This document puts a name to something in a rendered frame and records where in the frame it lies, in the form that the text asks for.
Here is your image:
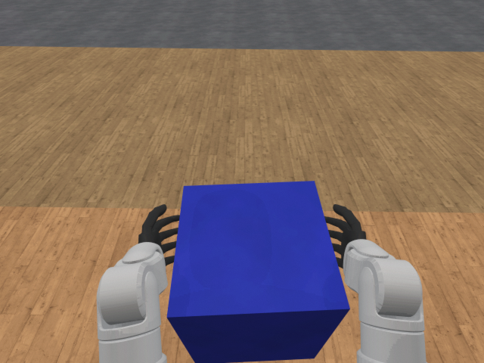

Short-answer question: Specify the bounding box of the right robot hand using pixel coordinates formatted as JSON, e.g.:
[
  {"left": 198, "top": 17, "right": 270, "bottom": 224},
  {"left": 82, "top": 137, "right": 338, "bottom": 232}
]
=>
[{"left": 325, "top": 204, "right": 367, "bottom": 269}]

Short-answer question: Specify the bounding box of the left robot hand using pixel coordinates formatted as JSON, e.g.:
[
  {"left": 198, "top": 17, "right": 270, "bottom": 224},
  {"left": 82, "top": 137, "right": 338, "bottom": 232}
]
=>
[{"left": 138, "top": 204, "right": 180, "bottom": 266}]

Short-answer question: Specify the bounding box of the carton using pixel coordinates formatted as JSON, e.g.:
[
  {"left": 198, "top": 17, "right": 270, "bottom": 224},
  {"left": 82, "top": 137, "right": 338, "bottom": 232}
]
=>
[{"left": 167, "top": 181, "right": 350, "bottom": 363}]

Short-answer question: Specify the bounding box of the right robot forearm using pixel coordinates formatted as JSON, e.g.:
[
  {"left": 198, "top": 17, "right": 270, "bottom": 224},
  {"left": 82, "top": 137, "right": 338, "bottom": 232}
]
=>
[{"left": 343, "top": 239, "right": 427, "bottom": 363}]

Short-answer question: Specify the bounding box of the left robot forearm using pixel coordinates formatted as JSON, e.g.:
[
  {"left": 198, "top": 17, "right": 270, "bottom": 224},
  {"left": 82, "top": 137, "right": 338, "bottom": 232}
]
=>
[{"left": 97, "top": 242, "right": 168, "bottom": 363}]

